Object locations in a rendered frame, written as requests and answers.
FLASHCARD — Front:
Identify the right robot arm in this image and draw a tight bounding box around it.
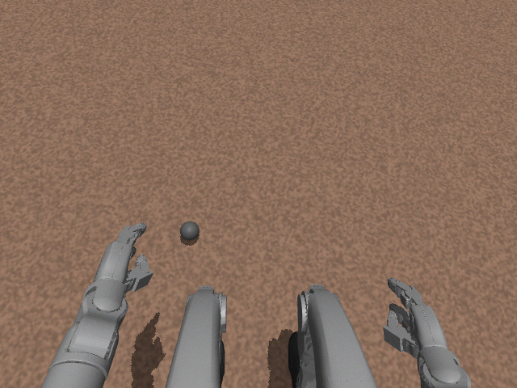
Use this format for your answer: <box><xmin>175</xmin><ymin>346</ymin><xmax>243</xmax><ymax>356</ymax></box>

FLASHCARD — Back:
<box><xmin>417</xmin><ymin>347</ymin><xmax>471</xmax><ymax>388</ymax></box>

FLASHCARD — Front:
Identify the left robot arm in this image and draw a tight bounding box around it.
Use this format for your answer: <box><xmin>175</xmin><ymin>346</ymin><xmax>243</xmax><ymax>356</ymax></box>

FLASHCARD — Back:
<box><xmin>41</xmin><ymin>279</ymin><xmax>128</xmax><ymax>388</ymax></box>

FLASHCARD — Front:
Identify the ball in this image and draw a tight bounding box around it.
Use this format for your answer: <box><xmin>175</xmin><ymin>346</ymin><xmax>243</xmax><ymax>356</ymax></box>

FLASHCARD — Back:
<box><xmin>180</xmin><ymin>221</ymin><xmax>200</xmax><ymax>240</ymax></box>

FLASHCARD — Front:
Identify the right robot hand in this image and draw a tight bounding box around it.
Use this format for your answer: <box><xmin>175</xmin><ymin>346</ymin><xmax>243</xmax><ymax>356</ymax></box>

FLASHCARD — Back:
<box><xmin>383</xmin><ymin>277</ymin><xmax>448</xmax><ymax>359</ymax></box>

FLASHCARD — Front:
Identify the left robot hand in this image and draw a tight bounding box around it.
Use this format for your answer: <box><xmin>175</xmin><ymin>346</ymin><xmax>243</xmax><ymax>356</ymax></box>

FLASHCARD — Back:
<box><xmin>93</xmin><ymin>223</ymin><xmax>153</xmax><ymax>292</ymax></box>

